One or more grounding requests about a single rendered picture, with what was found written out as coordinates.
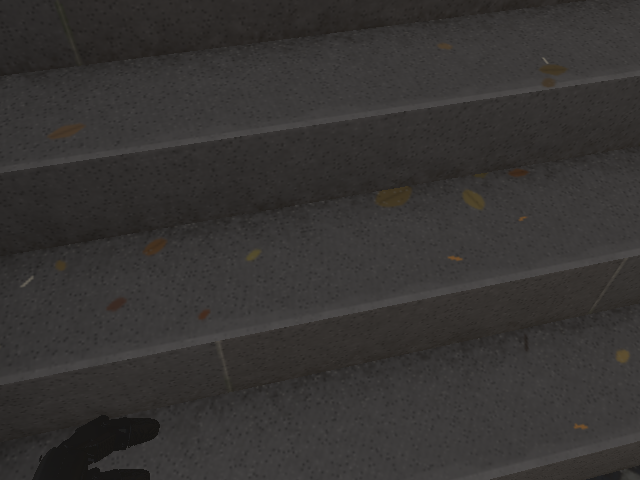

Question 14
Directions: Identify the robot left hand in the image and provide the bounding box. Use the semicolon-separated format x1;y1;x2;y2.
32;415;160;480

